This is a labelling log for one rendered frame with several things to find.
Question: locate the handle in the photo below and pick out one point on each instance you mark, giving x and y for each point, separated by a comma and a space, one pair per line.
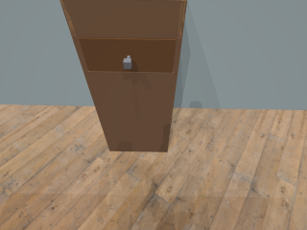
127, 63

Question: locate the drawer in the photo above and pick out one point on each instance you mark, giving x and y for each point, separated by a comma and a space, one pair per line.
106, 54

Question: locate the cabinet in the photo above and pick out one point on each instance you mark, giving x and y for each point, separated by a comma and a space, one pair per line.
135, 109

